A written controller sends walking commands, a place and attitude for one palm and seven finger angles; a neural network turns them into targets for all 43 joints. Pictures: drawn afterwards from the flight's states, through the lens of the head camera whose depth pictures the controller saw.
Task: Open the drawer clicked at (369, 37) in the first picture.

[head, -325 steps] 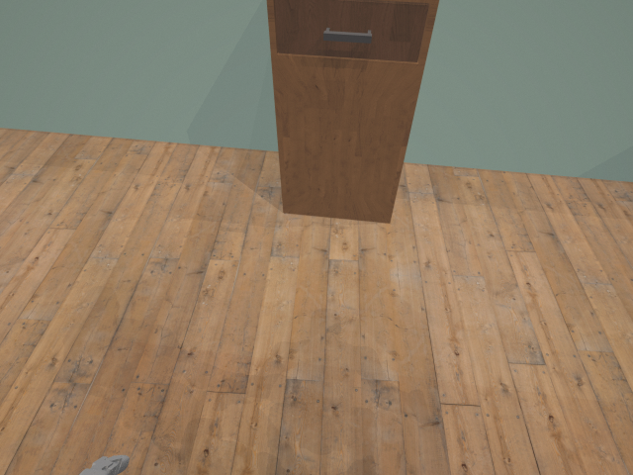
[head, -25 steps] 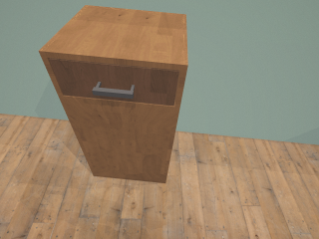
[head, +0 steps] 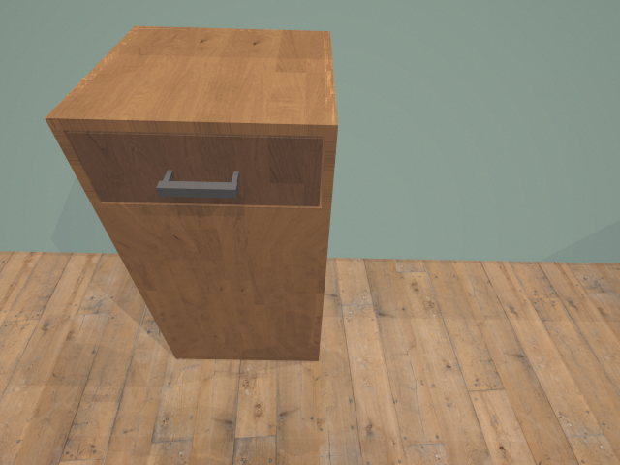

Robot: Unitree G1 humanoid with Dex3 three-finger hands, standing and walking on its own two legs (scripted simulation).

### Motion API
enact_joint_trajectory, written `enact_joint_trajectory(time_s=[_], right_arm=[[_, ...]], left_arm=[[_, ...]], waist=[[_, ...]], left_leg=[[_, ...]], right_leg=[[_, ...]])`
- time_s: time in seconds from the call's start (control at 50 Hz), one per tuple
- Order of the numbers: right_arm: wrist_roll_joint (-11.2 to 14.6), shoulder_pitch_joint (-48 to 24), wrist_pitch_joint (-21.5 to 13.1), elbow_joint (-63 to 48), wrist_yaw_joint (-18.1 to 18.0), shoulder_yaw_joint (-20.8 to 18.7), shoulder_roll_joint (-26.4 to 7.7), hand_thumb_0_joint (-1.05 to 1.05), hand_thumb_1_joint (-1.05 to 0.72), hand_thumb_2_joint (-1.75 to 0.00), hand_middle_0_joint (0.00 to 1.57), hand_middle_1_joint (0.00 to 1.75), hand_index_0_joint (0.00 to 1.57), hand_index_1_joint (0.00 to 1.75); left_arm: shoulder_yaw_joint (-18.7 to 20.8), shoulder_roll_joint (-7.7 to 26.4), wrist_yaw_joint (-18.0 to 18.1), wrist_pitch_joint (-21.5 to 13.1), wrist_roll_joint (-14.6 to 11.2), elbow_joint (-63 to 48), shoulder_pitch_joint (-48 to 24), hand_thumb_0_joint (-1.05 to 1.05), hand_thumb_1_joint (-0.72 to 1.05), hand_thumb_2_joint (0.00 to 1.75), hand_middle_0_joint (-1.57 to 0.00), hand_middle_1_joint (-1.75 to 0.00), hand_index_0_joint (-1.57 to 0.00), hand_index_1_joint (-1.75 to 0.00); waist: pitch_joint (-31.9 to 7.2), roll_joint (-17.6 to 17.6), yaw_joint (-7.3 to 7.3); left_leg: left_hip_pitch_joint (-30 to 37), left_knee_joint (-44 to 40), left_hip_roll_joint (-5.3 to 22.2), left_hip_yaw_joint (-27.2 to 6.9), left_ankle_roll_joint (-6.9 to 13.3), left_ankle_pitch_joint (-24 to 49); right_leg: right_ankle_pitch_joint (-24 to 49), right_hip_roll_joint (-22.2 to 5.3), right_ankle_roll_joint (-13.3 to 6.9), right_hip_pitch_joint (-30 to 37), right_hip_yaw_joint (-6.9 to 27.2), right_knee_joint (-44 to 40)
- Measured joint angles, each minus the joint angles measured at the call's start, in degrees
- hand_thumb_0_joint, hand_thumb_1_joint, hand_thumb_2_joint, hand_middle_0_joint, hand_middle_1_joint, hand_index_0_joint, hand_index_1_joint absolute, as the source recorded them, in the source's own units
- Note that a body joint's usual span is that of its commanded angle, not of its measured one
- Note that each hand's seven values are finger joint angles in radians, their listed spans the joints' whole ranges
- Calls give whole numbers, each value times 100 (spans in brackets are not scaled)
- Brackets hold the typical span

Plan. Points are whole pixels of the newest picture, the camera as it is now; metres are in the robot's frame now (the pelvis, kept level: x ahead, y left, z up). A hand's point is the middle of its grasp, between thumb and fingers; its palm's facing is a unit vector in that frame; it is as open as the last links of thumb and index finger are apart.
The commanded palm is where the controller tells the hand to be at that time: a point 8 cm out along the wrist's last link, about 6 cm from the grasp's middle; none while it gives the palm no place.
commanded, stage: look again from close up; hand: left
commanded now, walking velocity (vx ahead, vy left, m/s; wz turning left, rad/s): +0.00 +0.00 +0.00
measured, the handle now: (200, 182) +0.57 +0.23 +0.04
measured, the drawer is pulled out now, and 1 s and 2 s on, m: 0.00 0.00 0.00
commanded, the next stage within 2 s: shuffle to correct the standing spot in 0.34 s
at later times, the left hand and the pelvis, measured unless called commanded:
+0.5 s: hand out of the picture -0.01 +0.19 -0.16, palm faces +0.03 -0.98 -0.21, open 7.4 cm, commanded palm none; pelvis -0.02 +0.01 +0.01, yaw +0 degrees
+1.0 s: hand out of the picture +0.03 +0.18 -0.18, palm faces +0.03 -0.99 -0.17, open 7.4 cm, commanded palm none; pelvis +0.05 +0.02 +0.00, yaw -2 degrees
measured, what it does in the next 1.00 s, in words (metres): shifts its weight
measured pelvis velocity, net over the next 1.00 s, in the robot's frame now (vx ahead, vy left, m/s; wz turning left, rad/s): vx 0.05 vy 0.02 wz -0.03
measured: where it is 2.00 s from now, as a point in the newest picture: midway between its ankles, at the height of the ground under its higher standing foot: outside the picture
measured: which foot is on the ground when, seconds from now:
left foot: down 0.00-1.00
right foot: down 0.00-1.00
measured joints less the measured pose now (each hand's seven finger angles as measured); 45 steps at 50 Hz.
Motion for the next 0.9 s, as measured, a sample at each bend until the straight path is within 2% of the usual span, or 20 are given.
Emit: enact_joint_trajectory(time_s=[0.24,0.52,0.62,0.74,0.8,0.84,0.9], right_arm=[[8,-319,24,-64,61,51,-160,1,-91,-89,20,30,20,30],[23,-175,91,316,130,98,39,1,-91,-89,20,30,20,30],[-12,87,169,456,136,41,77,1,-91,-89,20,30,20,30],[-6,359,120,527,104,-13,100,1,-91,-89,20,30,20,30],[-3,469,72,556,87,-30,131,1,-91,-89,20,30,20,30],[0,529,10,557,72,-37,159,1,-91,-89,20,30,20,30],[-1,571,-114,557,37,-38,207,1,-91,-89,20,30,20,30]], left_arm=[[-24,202,-11,15,-34,-243,-313,1,91,90,-20,-30,-20,-30],[-65,-16,-13,40,-9,148,82,1,91,90,-20,-30,-20,-30],[10,-138,-59,72,42,266,406,1,91,90,-20,-30,-20,-30],[116,-253,-88,44,26,358,732,1,91,90,-20,-30,-20,-30],[149,-292,-93,76,29,430,837,1,91,90,-20,-30,-20,-30],[155,-315,-105,89,43,461,876,1,91,90,-20,-30,-20,-30],[146,-355,-125,70,62,473,815,1,91,90,-20,-30,-20,-30]], waist=[[-75,21,59],[65,4,112],[10,32,146],[38,8,166],[0,-47,173],[-29,-66,158],[8,-31,108]], left_leg=[[173,-173,-35,47,43,166],[159,-512,-98,54,87,472],[49,-306,-70,37,142,180],[-80,44,-84,21,204,30],[-31,118,-129,70,226,-97],[51,83,-156,130,258,-181],[283,-112,-149,263,289,-220]], right_leg=[[195,-25,46,175,48,-201],[524,-73,89,197,52,-596],[102,-35,53,106,53,-410],[122,-31,38,30,83,-189],[-99,-70,44,14,145,-3],[-368,-85,-55,-27,188,194],[-656,-92,-148,-211,-6,717]])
